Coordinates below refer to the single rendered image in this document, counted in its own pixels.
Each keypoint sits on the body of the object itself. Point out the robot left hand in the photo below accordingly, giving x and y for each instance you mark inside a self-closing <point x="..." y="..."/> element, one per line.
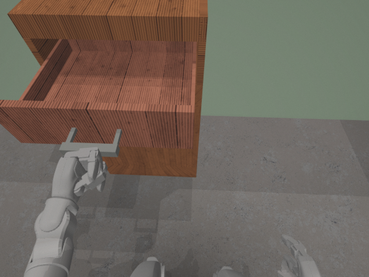
<point x="86" y="164"/>

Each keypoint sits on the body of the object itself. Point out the robot left thigh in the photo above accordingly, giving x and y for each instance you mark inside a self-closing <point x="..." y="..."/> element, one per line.
<point x="149" y="269"/>

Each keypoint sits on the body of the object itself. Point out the handle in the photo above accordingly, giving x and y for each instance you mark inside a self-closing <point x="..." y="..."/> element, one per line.
<point x="106" y="150"/>

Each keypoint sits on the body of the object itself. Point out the robot left shin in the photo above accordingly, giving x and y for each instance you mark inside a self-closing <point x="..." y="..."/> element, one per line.
<point x="152" y="259"/>

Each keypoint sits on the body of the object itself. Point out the drawer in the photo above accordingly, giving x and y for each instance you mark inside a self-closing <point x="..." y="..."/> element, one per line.
<point x="144" y="88"/>

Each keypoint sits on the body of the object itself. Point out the cabinet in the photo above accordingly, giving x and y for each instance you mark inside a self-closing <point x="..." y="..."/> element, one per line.
<point x="41" y="23"/>

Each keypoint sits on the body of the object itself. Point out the left robot forearm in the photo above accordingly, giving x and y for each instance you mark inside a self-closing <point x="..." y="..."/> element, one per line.
<point x="53" y="250"/>

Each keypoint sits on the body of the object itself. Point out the robot right hand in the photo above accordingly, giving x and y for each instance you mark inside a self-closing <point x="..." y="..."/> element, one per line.
<point x="305" y="266"/>

